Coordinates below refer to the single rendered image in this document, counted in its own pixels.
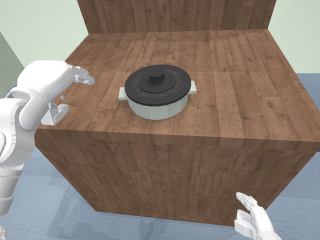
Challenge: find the left robot forearm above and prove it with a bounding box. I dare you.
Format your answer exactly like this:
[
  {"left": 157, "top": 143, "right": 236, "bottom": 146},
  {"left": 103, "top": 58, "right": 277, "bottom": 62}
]
[{"left": 0, "top": 87, "right": 49, "bottom": 217}]

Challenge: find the lid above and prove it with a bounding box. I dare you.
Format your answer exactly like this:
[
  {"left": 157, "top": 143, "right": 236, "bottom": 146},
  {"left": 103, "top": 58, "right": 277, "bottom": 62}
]
[{"left": 124, "top": 64, "right": 191, "bottom": 107}]

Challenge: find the table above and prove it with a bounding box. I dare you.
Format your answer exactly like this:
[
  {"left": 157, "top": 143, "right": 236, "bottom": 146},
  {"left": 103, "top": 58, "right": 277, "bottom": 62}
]
[{"left": 34, "top": 0, "right": 320, "bottom": 227}]

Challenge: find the left robot hand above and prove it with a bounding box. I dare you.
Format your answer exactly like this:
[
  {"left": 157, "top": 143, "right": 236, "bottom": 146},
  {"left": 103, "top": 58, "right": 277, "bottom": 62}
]
[{"left": 17, "top": 60, "right": 95, "bottom": 126}]

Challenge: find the right robot forearm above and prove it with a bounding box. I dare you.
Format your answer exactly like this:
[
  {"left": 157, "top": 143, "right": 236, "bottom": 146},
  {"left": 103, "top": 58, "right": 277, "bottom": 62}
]
[{"left": 256, "top": 230, "right": 282, "bottom": 240}]

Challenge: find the knob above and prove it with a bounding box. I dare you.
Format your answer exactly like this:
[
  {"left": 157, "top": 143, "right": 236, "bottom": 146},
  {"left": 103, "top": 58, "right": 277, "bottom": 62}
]
[{"left": 149, "top": 68, "right": 165, "bottom": 83}]

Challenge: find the pot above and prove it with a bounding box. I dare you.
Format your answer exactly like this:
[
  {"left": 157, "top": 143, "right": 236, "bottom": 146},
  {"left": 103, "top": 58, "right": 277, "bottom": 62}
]
[{"left": 118, "top": 80, "right": 197, "bottom": 120}]

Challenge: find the right robot hand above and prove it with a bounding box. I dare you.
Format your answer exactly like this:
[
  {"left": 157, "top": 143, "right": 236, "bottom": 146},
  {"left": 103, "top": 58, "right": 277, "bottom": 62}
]
[{"left": 234, "top": 192, "right": 275, "bottom": 240}]

